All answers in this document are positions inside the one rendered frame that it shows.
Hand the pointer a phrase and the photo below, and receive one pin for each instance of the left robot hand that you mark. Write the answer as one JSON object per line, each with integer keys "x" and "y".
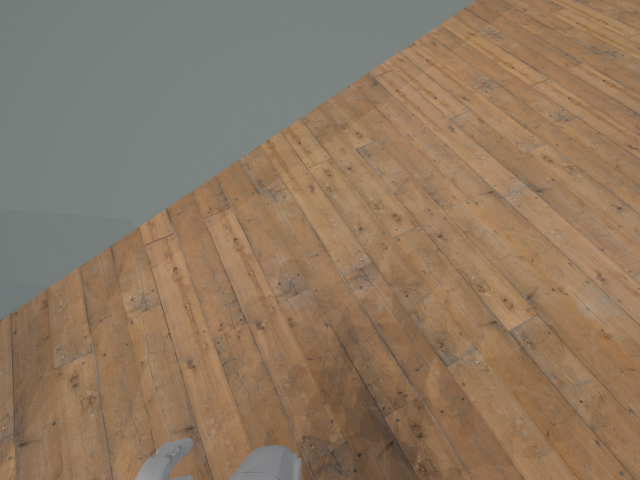
{"x": 166, "y": 458}

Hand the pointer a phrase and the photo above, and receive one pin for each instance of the left robot thigh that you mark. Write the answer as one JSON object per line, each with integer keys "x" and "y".
{"x": 269, "y": 463}

